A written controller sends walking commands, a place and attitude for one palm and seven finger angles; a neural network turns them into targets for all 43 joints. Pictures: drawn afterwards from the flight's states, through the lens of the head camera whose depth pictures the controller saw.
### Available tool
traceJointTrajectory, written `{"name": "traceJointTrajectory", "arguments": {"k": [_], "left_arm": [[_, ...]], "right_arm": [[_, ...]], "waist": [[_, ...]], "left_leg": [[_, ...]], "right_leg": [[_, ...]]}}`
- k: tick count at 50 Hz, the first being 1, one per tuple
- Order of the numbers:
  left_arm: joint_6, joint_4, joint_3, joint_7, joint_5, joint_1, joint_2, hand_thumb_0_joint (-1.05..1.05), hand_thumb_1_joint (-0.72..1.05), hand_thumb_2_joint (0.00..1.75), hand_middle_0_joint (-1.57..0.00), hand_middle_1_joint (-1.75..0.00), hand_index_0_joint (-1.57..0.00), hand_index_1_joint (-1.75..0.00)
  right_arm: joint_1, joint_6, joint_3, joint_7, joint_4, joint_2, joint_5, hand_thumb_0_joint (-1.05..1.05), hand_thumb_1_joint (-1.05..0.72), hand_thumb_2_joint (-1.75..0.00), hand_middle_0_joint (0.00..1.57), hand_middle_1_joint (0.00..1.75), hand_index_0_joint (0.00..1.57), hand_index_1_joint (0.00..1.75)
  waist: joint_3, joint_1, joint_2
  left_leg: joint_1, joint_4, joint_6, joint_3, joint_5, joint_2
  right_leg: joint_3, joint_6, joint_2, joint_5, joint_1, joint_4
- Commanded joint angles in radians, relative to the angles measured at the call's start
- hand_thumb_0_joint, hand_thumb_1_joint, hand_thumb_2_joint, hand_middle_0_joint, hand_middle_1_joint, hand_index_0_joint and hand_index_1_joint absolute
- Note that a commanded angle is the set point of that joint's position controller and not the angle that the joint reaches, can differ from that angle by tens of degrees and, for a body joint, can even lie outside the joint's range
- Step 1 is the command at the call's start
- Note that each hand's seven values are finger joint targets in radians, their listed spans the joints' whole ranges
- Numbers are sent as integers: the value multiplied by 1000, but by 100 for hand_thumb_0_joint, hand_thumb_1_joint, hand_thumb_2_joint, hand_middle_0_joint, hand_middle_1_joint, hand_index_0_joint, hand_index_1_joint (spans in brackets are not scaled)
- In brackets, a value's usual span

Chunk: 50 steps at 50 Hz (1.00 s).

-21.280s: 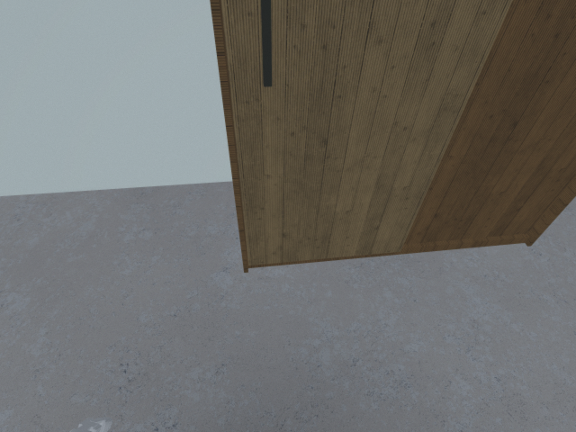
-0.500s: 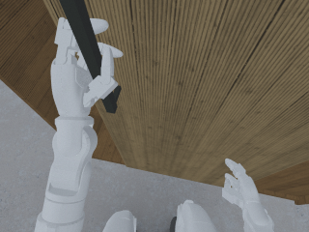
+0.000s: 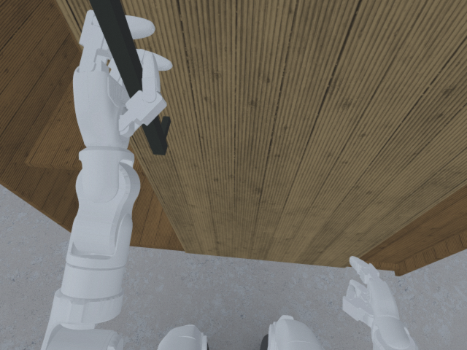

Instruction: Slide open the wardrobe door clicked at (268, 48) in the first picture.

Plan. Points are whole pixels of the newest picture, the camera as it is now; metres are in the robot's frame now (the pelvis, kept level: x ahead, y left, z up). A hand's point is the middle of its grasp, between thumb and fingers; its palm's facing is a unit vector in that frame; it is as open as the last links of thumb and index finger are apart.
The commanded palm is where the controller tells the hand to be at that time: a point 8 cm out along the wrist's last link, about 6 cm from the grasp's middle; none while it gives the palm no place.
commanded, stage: step sideways, sliding the door along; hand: left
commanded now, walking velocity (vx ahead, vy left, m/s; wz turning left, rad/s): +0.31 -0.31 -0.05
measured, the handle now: (133, 50) +0.40 +0.16 +0.26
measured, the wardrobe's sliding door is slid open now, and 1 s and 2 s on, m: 0.40 0.50 0.50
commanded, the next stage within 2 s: stop walking and hold the door there in 0.58 s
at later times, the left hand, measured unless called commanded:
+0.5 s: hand (247, 98) +0.37 +0.03 +0.23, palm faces +0.32 -0.94 -0.04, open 5.8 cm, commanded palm +0.34 +0.00 +0.23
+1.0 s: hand (239, 96) +0.37 +0.04 +0.23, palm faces +0.60 -0.75 -0.27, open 5.7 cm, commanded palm +0.33 +0.07 +0.20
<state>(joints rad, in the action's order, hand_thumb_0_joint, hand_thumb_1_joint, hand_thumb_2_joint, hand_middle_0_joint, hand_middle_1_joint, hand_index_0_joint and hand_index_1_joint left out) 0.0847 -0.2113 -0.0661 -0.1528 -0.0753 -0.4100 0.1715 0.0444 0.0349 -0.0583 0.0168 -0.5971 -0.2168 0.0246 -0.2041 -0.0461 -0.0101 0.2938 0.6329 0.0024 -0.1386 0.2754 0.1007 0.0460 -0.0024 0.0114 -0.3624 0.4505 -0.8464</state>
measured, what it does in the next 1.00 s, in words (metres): steps to the right: right foot, then left foot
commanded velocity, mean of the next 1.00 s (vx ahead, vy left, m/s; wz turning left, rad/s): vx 0.02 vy -0.10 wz -0.04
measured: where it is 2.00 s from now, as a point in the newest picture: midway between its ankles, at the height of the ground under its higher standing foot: outside the picture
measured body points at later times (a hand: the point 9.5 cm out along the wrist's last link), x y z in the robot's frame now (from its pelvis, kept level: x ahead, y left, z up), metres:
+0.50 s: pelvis -0.02 -0.16 +0.00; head +0.06 -0.16 +0.44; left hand +0.35 +0.08 +0.23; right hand +0.20 -0.38 -0.11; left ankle +0.00 -0.04 -0.73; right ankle -0.01 -0.29 -0.70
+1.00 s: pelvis -0.01 -0.29 +0.01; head +0.04 -0.32 +0.45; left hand +0.34 +0.08 +0.24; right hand +0.17 -0.57 -0.10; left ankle +0.00 -0.18 -0.68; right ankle +0.04 -0.43 -0.72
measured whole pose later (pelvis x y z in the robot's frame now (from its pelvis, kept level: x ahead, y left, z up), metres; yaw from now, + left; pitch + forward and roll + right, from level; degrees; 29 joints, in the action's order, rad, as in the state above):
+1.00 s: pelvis -0.01 -0.29 +0.01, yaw -2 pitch -2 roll +2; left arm 0.11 0.40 -0.53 -0.12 -0.04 -0.45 0.54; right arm 0.07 0.04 -0.03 0.08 -0.68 -0.34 0.05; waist -0.15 0.00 -0.05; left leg 0.41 0.91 0.04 -0.07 0.55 0.00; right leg 0.04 0.03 0.10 -0.23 0.35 -0.61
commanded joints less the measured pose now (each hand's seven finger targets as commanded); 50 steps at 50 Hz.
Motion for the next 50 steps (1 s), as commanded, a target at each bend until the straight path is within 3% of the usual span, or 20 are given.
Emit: {"name": "traceJointTrajectory", "arguments": {"k": [1, 6, 12, 13, 15, 16, 18, 21, 22, 23, 24, 28, 34, 35, 37, 39, 40, 42, 43, 50], "left_arm": [[157, -359, 187, 110, 14, -609, 23, 0, 90, 90, -45, -140, -45, -140], [102, -208, 238, 121, 15, -591, -42, 0, 90, 90, -45, -140, -45, -140], [95, -141, 249, 100, 0, -605, -59, 0, 90, 90, -45, -140, -45, -140], [97, -137, 232, 95, 7, -619, -30, 0, 90, 90, -45, -140, -45, -140], [95, -114, 172, 72, 26, -608, 80, 0, 90, 90, -45, -140, -45, -140], [78, -126, 151, 63, 10, -579, 103, 0, 90, 90, -45, -140, -45, -140], [96, -270, 210, 54, 1, -613, 12, 0, 90, 90, -45, -140, -45, -140], [126, -231, 240, 54, 7, -658, -19, 0, 90, 90, -45, -140, -45, -140], [136, -220, 241, 64, -7, -655, -22, 0, 90, 90, -45, -140, -45, -140], [133, -230, 254, 81, -24, -656, -43, 0, 90, 90, -45, -140, -45, -140], [124, -145, 211, 91, -7, -673, -25, 0, 90, 90, -45, -140, -45, -140], [99, -141, 189, 99, 4, -728, 14, 0, 90, 90, -45, -140, -45, -140], [76, -121, 127, 111, -13, -692, 84, 0, 90, 90, -45, -140, -45, -140], [68, 302, -450, 55, 24, -435, 643, 0, 90, 90, -45, -140, -45, -140], [90, 212, -296, 86, 19, -465, 513, 0, 90, 90, -45, -140, -45, -140], [110, 264, -352, 82, 38, -458, 581, 0, 90, 90, -45, -140, -45, -140], [108, 334, -444, 67, 56, -400, 704, 0, 90, 90, -45, -140, -45, -140], [78, 411, -586, 42, 34, -283, 822, 0, 90, 90, -45, -140, -45, -140], [82, 320, -518, 37, 29, -348, 740, 0, 90, 90, -45, -140, -45, -140], [88, 454, -537, 7, 51, -353, 732, 0, 90, 90, -45, -140, -45, -140]], "right_arm": [[-82, 41, -26, -32, 131, -105, -5, 0, -90, -90, 20, 30, 20, 30], [-29, 35, -28, -21, 136, -124, 15, 0, -90, -90, 20, 30, 20, 30], [-20, 59, -3, -21, 155, -97, 44, 0, -90, -90, 20, 30, 20, 30], [-31, 63, 5, -23, 152, -84, 51, 0, -90, -90, 20, 30, 20, 30], [-67, 62, 19, -2, 144, -28, 47, 0, -90, -90, 20, 30, 20, 30], [-85, 56, 1, 11, 113, -69, 36, 0, -90, -90, 20, 30, 20, 30], [-90, 59, 18, 25, 92, -39, 24, 0, -90, -90, 20, 30, 20, 30], [-65, 20, 10, 14, 80, -57, 19, 0, -90, -90, 20, 30, 20, 30], [-39, 10, -14, 13, 95, -84, 16, 0, -90, -90, 20, 30, 20, 30], [-36, 16, -48, 2, 127, -148, 17, 0, -90, -90, 20, 30, 20, 30], [-48, 19, -51, -34, 136, -155, 32, 0, -90, -90, 20, 30, 20, 30], [-41, 21, -41, -47, 100, -137, 30, 0, -90, -90, 20, 30, 20, 30], [2, 44, -35, -42, 143, -138, 35, 0, -90, -90, 20, 30, 20, 30], [65, 26, -47, -15, 62, -189, 26, 0, -90, -90, 20, 30, 20, 30], [53, 34, -27, -21, 111, -170, 34, 0, -90, -90, 20, 30, 20, 30], [60, 57, -13, -18, 98, -148, 51, 0, -90, -90, 20, 30, 20, 30], [43, 49, -2, -2, 104, -109, 48, 0, -90, -90, 20, 30, 20, 30], [30, 53, 16, 31, 104, -126, 43, 0, -90, -90, 20, 30, 20, 30], [2, 65, 16, 40, 98, -143, 45, 0, -90, -90, 20, 30, 20, 30], [12, 37, 11, 65, 37, -185, 28, 0, -90, -90, 20, 30, 20, 30]], "waist": [[506, 57, -298], [457, 61, -272], [509, 60, -309], [505, 49, -233], [487, 31, 241], [514, 5, 429], [515, 27, 280], [546, 83, 159], [593, 96, 35], [641, 74, -230], [646, 55, -103], [486, 65, -241], [508, 74, -380], [516, 44, -382], [506, 41, -420], [512, 34, -196], [510, 28, 148], [520, -4, 267], [527, 6, 317], [542, 31, 230]], "left_leg": [[-446, -227, -219, 400, -576, 477], [-314, -234, -120, 80, -499, 339], [-294, -26, -62, 61, -506, 241], [-236, 59, -62, 58, -409, 195], [160, 380, 32, 28, 327, 2], [230, 555, 37, 95, 454, -43], [256, 488, 18, 115, 437, -31], [-100, -150, 29, 9, -8, 0], [-426, -231, -18, 98, -377, 125], [-656, -175, -162, 449, -921, 446], [-595, -148, -212, 453, -852, 507], [-457, -190, -173, 255, -598, 413], [-440, -162, -93, 24, -757, 312], [-432, -162, -85, -14, -787, 298], [-393, -46, -37, -25, -700, 258], [-246, 180, -19, -53, -391, 127], [70, 386, 1, -50, 151, 13], [261, 549, 42, 126, 412, -24], [258, 572, 43, 181, 383, -30], [-7, 101, 32, 123, 189, -80]], "right_leg": [[-133, 24, 93, -94, 233, -342], [6, 45, 60, 17, 35, -131], [110, 48, -35, 118, -251, 290], [82, 42, 6, 245, -326, 406], [-212, -96, 306, 931, -502, 417], [-326, -154, 344, 1003, -524, 388], [-237, -187, 312, 1103, -598, 281], [-42, -97, 207, 898, -425, 107], [15, -36, 145, 608, -166, -28], [-7, 23, 45, -80, 149, -200], [-117, -1, 53, -191, 146, -331], [-72, 31, 90, -78, 210, -371], [71, 57, 13, -1, -6, -33], [97, 69, -26, -3, -19, 6], [112, 53, -43, 81, -121, 257], [52, 40, 22, 447, -330, 471], [-193, -41, 237, 939, -528, 410], [-347, -134, 388, 1240, -566, 329], [-371, -152, 383, 1193, -560, 306], [-209, -103, 337, 814, -370, 369]]}}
